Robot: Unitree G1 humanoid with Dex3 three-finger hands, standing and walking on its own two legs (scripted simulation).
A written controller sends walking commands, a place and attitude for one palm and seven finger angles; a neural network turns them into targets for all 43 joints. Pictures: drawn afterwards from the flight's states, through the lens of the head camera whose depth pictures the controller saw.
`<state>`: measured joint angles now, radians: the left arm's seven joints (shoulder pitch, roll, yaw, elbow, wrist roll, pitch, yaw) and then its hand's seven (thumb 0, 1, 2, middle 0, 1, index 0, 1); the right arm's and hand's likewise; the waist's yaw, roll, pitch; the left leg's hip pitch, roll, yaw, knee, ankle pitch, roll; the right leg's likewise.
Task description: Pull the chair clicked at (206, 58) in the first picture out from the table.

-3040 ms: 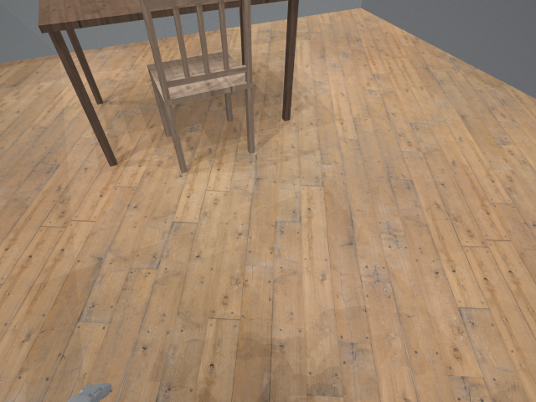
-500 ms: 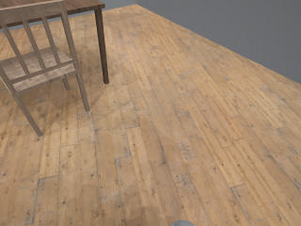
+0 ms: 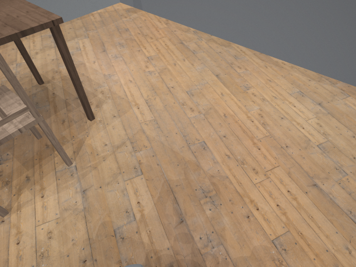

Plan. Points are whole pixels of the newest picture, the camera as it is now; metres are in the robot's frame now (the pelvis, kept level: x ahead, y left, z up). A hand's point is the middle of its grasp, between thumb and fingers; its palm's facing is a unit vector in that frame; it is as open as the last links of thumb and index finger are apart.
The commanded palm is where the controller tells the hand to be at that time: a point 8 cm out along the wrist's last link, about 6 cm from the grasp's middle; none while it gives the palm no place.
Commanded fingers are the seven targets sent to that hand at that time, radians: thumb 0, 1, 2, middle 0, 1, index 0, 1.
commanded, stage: walk to a spot facing it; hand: left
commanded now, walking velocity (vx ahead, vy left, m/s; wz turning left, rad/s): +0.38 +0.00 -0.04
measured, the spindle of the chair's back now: out of the picture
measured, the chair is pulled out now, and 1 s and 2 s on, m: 0.00 0.00 0.00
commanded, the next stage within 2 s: turn to face it in 0.82 s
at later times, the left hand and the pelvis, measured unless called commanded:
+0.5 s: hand (95, 244) +0.21 +0.23 -0.17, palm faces +0.01 -0.99 -0.15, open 7.4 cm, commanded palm none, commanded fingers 0.00 0.90 0.90 -0.20 -0.30 -0.20 -0.30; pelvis +0.23 +0.06 +0.01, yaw -4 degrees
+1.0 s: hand (144, 148) +0.52 +0.14 -0.15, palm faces -0.13 -0.96 -0.24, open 7.2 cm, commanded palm none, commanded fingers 0.00 0.90 0.90 -0.20 -0.30 -0.20 -0.30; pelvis +0.43 -0.04 +0.01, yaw -9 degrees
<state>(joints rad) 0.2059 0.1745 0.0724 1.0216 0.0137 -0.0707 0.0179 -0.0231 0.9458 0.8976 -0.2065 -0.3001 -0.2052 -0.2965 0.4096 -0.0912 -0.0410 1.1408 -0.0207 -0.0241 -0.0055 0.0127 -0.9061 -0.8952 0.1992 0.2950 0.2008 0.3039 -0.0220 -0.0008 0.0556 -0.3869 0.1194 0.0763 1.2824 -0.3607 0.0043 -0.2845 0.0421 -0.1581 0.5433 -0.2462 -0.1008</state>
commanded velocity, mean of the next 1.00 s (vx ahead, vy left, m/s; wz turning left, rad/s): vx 0.31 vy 0.00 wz -0.07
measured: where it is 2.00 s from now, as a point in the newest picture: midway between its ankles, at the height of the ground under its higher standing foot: (191, 212)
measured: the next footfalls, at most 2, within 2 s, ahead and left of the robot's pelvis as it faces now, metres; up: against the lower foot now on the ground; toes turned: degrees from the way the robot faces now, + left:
left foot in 0.34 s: +0.28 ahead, +0.17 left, +0.00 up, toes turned +10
right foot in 0.78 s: +0.48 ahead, -0.13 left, +0.00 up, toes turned -18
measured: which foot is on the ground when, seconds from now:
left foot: up 0.00-0.32, down 0.34-0.78, up 0.80-1.00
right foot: down 0.00-0.34, up 0.36-0.76, down 0.78-1.00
